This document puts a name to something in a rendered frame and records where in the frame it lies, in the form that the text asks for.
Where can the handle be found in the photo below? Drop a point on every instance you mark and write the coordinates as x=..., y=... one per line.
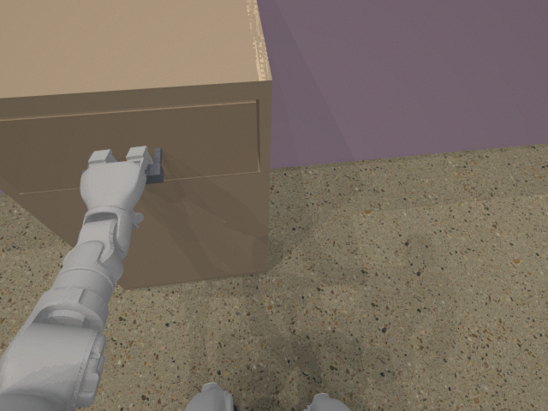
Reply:
x=154, y=172

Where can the left robot shin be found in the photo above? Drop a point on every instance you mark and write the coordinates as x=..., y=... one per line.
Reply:
x=210, y=386

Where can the robot shin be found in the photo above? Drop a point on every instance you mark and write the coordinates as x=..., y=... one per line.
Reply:
x=320, y=396
x=210, y=386

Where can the robot left upper arm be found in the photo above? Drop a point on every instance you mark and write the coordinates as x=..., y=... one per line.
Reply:
x=53, y=368

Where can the robot left hand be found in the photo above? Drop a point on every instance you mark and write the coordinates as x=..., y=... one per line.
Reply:
x=119, y=184

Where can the left robot forearm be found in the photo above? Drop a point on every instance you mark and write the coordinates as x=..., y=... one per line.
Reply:
x=81, y=292

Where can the cabinet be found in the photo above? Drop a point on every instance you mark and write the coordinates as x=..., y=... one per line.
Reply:
x=65, y=56

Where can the right robot shin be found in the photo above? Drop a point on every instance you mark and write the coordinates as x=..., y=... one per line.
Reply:
x=320, y=396

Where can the drawer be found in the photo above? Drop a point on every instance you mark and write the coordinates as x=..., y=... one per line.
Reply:
x=49, y=152

